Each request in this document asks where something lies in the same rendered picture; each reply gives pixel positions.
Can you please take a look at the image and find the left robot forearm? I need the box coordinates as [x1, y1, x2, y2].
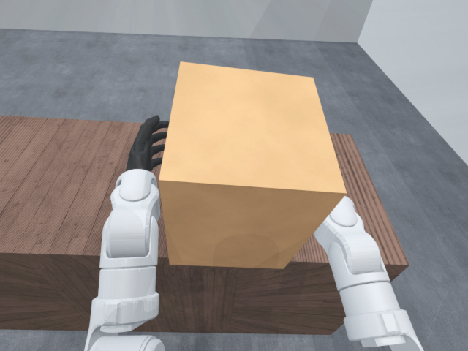
[84, 169, 160, 351]

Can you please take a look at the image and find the robot left upper arm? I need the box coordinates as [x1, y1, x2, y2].
[89, 335, 165, 351]

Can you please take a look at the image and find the carton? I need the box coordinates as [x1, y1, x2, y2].
[159, 61, 347, 269]

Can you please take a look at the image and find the right robot forearm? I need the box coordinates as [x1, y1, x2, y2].
[314, 196, 424, 351]

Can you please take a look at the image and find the left robot hand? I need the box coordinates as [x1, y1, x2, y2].
[126, 115, 169, 172]

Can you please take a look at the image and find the pedestal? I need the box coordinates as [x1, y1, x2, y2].
[0, 116, 410, 335]

